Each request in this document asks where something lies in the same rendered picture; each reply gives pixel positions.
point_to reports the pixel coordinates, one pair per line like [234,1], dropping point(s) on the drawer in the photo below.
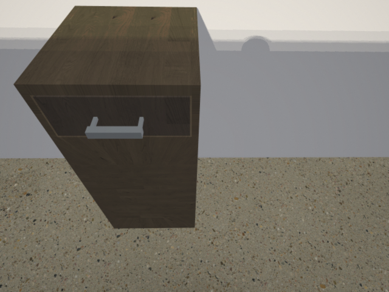
[163,115]

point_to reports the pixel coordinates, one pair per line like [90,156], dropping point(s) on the cabinet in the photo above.
[126,51]

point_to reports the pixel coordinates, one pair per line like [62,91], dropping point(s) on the handle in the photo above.
[94,132]

